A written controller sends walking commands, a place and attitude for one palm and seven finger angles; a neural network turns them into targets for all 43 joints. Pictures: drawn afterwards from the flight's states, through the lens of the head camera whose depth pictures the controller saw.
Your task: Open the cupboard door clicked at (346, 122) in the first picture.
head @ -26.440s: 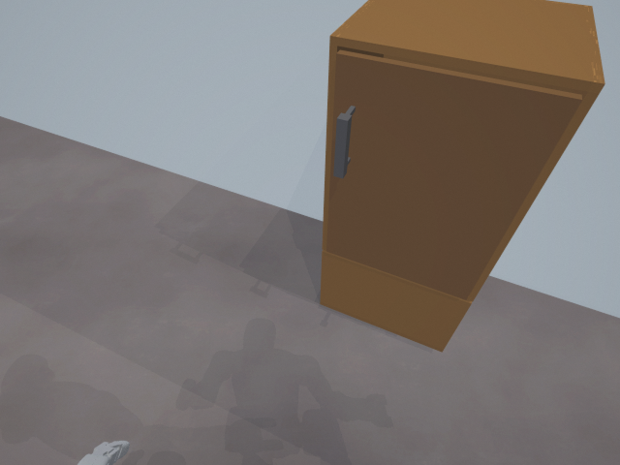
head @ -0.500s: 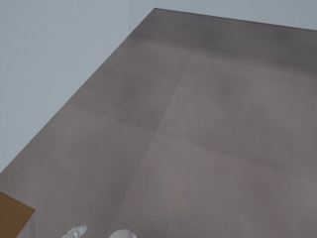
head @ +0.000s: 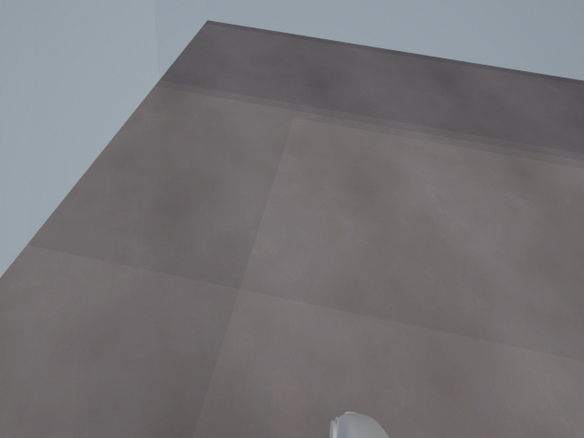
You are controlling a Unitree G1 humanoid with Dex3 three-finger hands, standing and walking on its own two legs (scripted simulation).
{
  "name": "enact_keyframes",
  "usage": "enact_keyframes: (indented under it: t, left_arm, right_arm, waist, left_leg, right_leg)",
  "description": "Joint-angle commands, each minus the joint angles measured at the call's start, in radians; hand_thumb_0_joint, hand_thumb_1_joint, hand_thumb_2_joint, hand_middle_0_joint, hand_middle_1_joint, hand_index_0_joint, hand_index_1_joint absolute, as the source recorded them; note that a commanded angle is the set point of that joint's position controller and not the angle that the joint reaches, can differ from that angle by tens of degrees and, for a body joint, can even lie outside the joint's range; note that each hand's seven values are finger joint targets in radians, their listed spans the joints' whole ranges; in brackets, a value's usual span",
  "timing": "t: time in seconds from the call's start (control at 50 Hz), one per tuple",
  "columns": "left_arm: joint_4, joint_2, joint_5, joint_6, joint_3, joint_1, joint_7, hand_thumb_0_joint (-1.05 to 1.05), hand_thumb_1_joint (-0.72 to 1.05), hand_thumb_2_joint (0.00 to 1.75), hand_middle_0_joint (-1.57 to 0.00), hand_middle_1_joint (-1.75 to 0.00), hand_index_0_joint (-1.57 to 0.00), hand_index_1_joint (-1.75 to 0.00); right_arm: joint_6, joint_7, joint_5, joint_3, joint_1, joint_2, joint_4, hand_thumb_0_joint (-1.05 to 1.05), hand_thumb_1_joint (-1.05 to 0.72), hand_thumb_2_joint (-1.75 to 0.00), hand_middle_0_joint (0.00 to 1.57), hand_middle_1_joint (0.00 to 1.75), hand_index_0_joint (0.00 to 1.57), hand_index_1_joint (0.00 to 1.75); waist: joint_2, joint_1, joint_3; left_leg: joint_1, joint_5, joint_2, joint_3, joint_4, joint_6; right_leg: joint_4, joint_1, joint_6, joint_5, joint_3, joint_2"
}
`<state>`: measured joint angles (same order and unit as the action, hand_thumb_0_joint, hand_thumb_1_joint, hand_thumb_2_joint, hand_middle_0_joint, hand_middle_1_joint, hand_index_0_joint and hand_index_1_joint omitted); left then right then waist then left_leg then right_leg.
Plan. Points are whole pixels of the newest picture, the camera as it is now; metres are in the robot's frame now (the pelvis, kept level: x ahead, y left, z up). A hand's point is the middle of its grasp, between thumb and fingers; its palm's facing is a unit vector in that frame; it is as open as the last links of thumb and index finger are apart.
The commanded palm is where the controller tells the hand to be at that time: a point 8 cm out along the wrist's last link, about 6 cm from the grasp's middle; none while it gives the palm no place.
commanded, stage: walk to a spot facing it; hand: left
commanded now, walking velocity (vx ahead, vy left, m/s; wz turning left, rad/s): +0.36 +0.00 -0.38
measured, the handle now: out of the picture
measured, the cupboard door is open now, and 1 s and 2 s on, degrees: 45 45 45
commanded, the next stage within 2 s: turn to face it in 0.58 s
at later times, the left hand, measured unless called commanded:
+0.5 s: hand (250, 322) +0.33 +0.09 -0.16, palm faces -0.10 -0.97 -0.22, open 7.1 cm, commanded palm none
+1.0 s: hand (250, 261) +0.47 +0.11 -0.19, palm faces +0.09 -0.98 -0.17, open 7.4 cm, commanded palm none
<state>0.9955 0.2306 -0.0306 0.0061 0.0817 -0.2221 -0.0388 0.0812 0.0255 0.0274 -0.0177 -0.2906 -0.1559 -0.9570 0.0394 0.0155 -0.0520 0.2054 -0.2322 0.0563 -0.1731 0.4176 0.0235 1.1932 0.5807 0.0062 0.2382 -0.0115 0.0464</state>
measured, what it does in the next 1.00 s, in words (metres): walks ahead: right foot, then left foot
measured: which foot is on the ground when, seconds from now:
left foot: down 0.00-0.28, up 0.30-0.76, down 0.78-1.00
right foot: up 0.00-0.26, down 0.28-0.78, up 0.80-1.00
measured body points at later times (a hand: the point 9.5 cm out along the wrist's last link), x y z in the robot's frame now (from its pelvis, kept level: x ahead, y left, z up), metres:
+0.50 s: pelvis +0.22 -0.09 +0.00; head +0.25 -0.10 +0.45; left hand +0.33 +0.14 -0.14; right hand +0.19 -0.31 -0.16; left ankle +0.27 +0.07 -0.67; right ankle +0.21 -0.14 -0.74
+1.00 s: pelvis +0.42 -0.07 -0.01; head +0.47 -0.05 +0.44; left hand +0.46 +0.17 -0.17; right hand +0.48 -0.31 -0.15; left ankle +0.48 +0.01 -0.74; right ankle +0.41 -0.24 -0.67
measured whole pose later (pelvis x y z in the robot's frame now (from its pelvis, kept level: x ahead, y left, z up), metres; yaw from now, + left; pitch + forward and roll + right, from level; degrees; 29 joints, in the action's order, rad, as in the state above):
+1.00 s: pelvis +0.42 -0.07 -0.01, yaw +2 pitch +1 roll -2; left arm 0.98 0.17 -0.02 0.00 0.05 -0.19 0.01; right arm 0.01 0.02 0.02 -0.02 -0.19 -0.18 -1.00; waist 0.00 0.02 -0.09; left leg 0.38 -0.16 -0.03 -0.03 0.52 0.08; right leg 1.09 0.52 -0.07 0.39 0.00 0.07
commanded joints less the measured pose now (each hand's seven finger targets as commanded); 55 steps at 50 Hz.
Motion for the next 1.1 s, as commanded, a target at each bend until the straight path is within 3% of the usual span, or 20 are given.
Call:
enact_keyframes:
  t: [0.0,0.12,0.16,0.2,0.22,0.24,0.26,0.3,0.34,0.4,0.64,0.7,0.72,0.74,0.76,0.8,0.84,0.9,0.98,1.08]
  left_arm:
    - [-0.084,-0.017,-0.003,0.005,-0.008,0.045,-0.013,0.0,0.9,0.9,-0.2,-0.3,-0.2,-0.3]
    - [-0.124,-0.02,0.001,0.011,-0.022,0.219,-0.017,0.0,0.9,0.9,-0.2,-0.3,-0.2,-0.3]
    - [-0.12,-0.006,0.001,0.016,-0.018,0.211,-0.014,0.0,0.9,0.9,-0.2,-0.3,-0.2,-0.3]
    - [-0.075,0.028,0.002,0.026,-0.008,0.064,-0.009,0.0,0.9,0.9,-0.2,-0.3,-0.2,-0.3]
    - [-0.019,0.072,-0.001,0.037,0.008,-0.109,-0.001,0.0,0.9,0.9,-0.2,-0.3,-0.2,-0.3]
    - [0.027,0.186,-0.008,0.047,0.039,-0.277,0.017,0.0,0.9,0.9,-0.2,-0.3,-0.2,-0.3]
    - [0.037,0.253,0.018,0.044,0.05,-0.313,0.029,0.0,0.9,0.9,-0.2,-0.3,-0.2,-0.3]
    - [0.004,0.17,0.03,0.041,0.026,-0.152,0.043,0.0,0.9,0.9,-0.2,-0.3,-0.2,-0.3]
    - [-0.021,0.091,0.026,0.048,0.003,-0.043,0.045,0.0,0.9,0.9,-0.2,-0.3,-0.2,-0.3]
    - [-0.007,0.048,0.018,0.073,-0.012,-0.042,0.042,0.0,0.9,0.9,-0.2,-0.3,-0.2,-0.3]
    - [0.096,0.055,0.011,0.095,-0.028,-0.205,0.054,0.0,0.9,0.9,-0.2,-0.3,-0.2,-0.3]
    - [0.095,0.077,0.015,0.091,-0.03,-0.177,0.063,0.0,0.9,0.9,-0.2,-0.3,-0.2,-0.3]
    - [0.089,0.083,0.018,0.085,-0.03,-0.165,0.064,0.0,0.9,0.9,-0.2,-0.3,-0.2,-0.3]
    - [0.073,0.069,0.026,0.077,-0.032,-0.188,0.061,0.0,0.9,0.9,-0.2,-0.3,-0.2,-0.3]
    - [0.042,0.021,0.044,0.079,-0.043,-0.22,0.059,0.0,0.9,0.9,-0.2,-0.3,-0.2,-0.3]
    - [-0.022,0.036,0.026,0.06,-0.033,-0.1,0.071,0.0,0.9,0.9,-0.2,-0.3,-0.2,-0.3]
    - [-0.024,0.015,0.014,0.036,-0.025,-0.06,0.059,0.0,0.9,0.9,-0.2,-0.3,-0.2,-0.3]
    - [-0.016,-0.004,0.013,-0.004,-0.015,-0.127,0.051,0.0,0.9,0.9,-0.2,-0.3,-0.2,-0.3]
    - [-0.06,0.012,0.008,-0.025,0.001,-0.071,0.051,0.0,0.9,0.9,-0.2,-0.3,-0.2,-0.3]
    - [-0.136,0.028,0.011,-0.025,0.001,0.052,0.054,0.0,0.9,0.9,-0.2,-0.3,-0.2,-0.3]
  right_arm:
    - [0.011,0.0,0.0,-0.04,-0.147,-0.142,-0.01,0.0,-0.9,-0.9,0.2,0.3,0.2,0.3]
    - [-0.006,-0.008,0.013,-0.034,-0.225,-0.153,-0.062,0.0,-0.9,-0.9,0.2,0.3,0.2,0.3]
    - [-0.011,-0.008,0.015,-0.033,-0.234,-0.159,-0.076,0.0,-0.9,-0.9,0.2,0.3,0.2,0.3]
    - [-0.015,-0.006,0.008,-0.031,-0.207,-0.179,-0.079,0.0,-0.9,-0.9,0.2,0.3,0.2,0.3]
    - [-0.013,-0.01,-0.001,-0.031,-0.17,-0.176,-0.072,0.0,-0.9,-0.9,0.2,0.3,0.2,0.3]
    - [-0.011,-0.023,-0.018,-0.025,-0.169,-0.133,-0.046,0.0,-0.9,-0.9,0.2,0.3,0.2,0.3]
    - [-0.011,-0.019,-0.027,-0.025,-0.154,-0.103,-0.017,0.0,-0.9,-0.9,0.2,0.3,0.2,0.3]
    - [-0.02,-0.021,-0.022,-0.039,-0.041,-0.111,-0.025,0.0,-0.9,-0.9,0.2,0.3,0.2,0.3]
    - [-0.038,-0.019,-0.008,-0.039,-0.068,-0.079,-0.055,0.0,-0.9,-0.9,0.2,0.3,0.2,0.3]
    - [-0.061,-0.027,-0.001,-0.034,-0.131,-0.04,-0.089,0.0,-0.9,-0.9,0.2,0.3,0.2,0.3]
    - [-0.041,-0.053,-0.012,-0.031,0.205,-0.051,0.019,0.0,-0.9,-0.9,0.2,0.3,0.2,0.3]
    - [-0.036,-0.036,-0.005,-0.028,0.069,-0.069,-0.033,0.0,-0.9,-0.9,0.2,0.3,0.2,0.3]
    - [-0.035,-0.029,0.0,-0.036,-0.045,-0.11,-0.065,0.0,-0.9,-0.9,0.2,0.3,0.2,0.3]
    - [-0.035,-0.023,0.01,-0.051,-0.143,-0.196,-0.078,0.0,-0.9,-0.9,0.2,0.3,0.2,0.3]
    - [-0.033,-0.012,0.009,-0.066,-0.227,-0.272,-0.079,0.0,-0.9,-0.9,0.2,0.3,0.2,0.3]
    - [-0.047,-0.002,-0.009,-0.065,-0.13,-0.281,-0.055,0.0,-0.9,-0.9,0.2,0.3,0.2,0.3]
    - [-0.042,0.005,-0.01,-0.045,-0.001,-0.195,-0.011,0.0,-0.9,-0.9,0.2,0.3,0.2,0.3]
    - [-0.044,0.004,-0.008,-0.043,0.065,-0.199,0.015,0.0,-0.9,-0.9,0.2,0.3,0.2,0.3]
    - [-0.064,-0.006,-0.004,-0.065,0.072,-0.216,0.036,0.0,-0.9,-0.9,0.2,0.3,0.2,0.3]
    - [-0.088,-0.012,0.005,-0.086,0.055,-0.237,0.049,0.0,-0.9,-0.9,0.2,0.3,0.2,0.3]
  waist:
    - [-0.144,-0.029,0.043]
    - [-0.161,-0.08,-0.051]
    - [-0.15,-0.066,-0.041]
    - [-0.126,0.014,0.036]
    - [-0.077,0.095,0.119]
    - [0.145,0.158,0.243]
    - [0.271,0.14,0.286]
    - [0.073,0.078,0.083]
    - [0.059,0.001,0.036]
    - [0.048,-0.052,0.033]
    - [0.055,0.008,-0.034]
    - [0.063,-0.071,0.015]
    - [0.038,-0.12,0.081]
    - [-0.09,-0.144,0.169]
    - [-0.295,-0.148,0.3]
    - [-0.142,-0.107,0.149]
    - [-0.171,-0.044,0.028]
    - [-0.134,0.01,0.1]
    - [-0.147,0.001,0.128]
    - [-0.184,-0.03,0.103]
  left_leg:
    - [-0.148,0.249,0.247,0.102,-0.212,0.072]
    - [-0.143,0.279,0.273,0.03,-0.213,0.08]
    - [-0.15,0.381,0.281,0.016,-0.166,0.074]
    - [-0.136,0.557,0.258,-0.025,0.026,0.046]
    - [-0.019,0.541,0.21,-0.059,0.231,0.011]
    - [0.25,0.207,0.089,-0.128,0.557,-0.034]
    - [0.429,-0.378,-0.011,-0.007,0.837,-0.057]
    - [0.485,-0.195,0.094,0.139,0.881,-0.043]
    - [0.368,-0.107,0.125,0.148,0.781,-0.056]
    - [0.307,-0.046,0.109,0.12,0.644,-0.071]
    - [0.397,0.038,0.025,0.067,0.276,-0.034]
    - [0.149,0.096,-0.065,0.02,0.159,0.008]
    - [-0.022,0.249,-0.059,0.029,0.107,0.027]
    - [-0.256,0.535,0.101,0.23,0.15,0.106]
    - [-0.442,0.952,0.367,0.582,0.109,0.277]
    - [-0.179,0.711,0.389,0.584,-0.012,0.307]
    - [0.058,0.496,0.288,0.483,-0.087,0.207]
    - [0.137,0.408,0.19,0.352,-0.099,0.143]
    - [0.147,0.111,0.154,0.411,-0.141,0.135]
    - [0.142,0.002,0.147,0.505,-0.12,0.141]
  right_leg:
    - [-0.132,0.108,-0.009,-0.081,-0.006,0.051]
    - [-0.473,-0.001,0.018,-0.068,-0.099,0.028]
    - [-0.525,-0.089,0.04,-0.032,-0.121,-0.001]
    - [-0.61,-0.317,0.069,-0.032,-0.145,-0.042]
    - [-0.643,-0.579,0.098,-0.043,-0.102,-0.032]
    - [-0.718,-0.85,0.184,0.043,0.237,0.203]
    - [-0.893,-0.9,0.266,0.011,0.585,0.402]
    - [-0.956,-0.633,0.232,0.046,0.428,0.339]
    - [-0.984,-0.438,0.18,-0.055,0.241,0.258]
    - [-1.007,-0.378,0.164,-0.19,0.098,0.198]
    - [-0.913,-0.649,0.138,-0.688,0.003,0.224]
    - [-0.712,-0.612,0.084,-0.981,-0.087,0.189]
    - [-0.549,-0.549,0.046,-0.923,-0.12,0.166]
    - [-0.321,-0.336,-0.006,-0.586,-0.152,0.086]
    - [0.027,-0.12,-0.038,0.25,-0.139,-0.042]
    - [0.161,-0.043,-0.031,0.348,0.016,-0.003]
    - [0.09,-0.044,-0.057,0.234,0.037,0.051]
    - [-0.038,-0.155,-0.071,0.15,0.007,0.025]
    - [-0.141,-0.132,-0.082,0.097,-0.007,0.011]
    - [-0.366,-0.165,-0.078,0.146,-0.014,-0.018]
